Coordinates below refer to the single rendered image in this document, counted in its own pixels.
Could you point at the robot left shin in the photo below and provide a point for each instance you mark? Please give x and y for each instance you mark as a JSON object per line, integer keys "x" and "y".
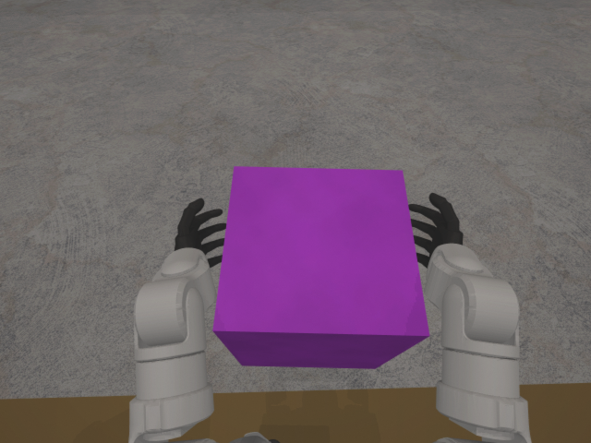
{"x": 255, "y": 434}

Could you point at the left robot hand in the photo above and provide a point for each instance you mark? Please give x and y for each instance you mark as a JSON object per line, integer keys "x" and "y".
{"x": 189, "y": 236}

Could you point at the left robot forearm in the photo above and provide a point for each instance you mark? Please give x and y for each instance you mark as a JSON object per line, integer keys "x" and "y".
{"x": 173, "y": 393}

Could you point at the right robot hand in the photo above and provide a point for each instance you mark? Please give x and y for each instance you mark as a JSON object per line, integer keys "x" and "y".
{"x": 446, "y": 232}

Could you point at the right robot forearm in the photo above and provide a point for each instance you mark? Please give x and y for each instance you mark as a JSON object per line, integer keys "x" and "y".
{"x": 479, "y": 387}

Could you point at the carton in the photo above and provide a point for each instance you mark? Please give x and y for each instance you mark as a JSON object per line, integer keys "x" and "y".
{"x": 319, "y": 269}

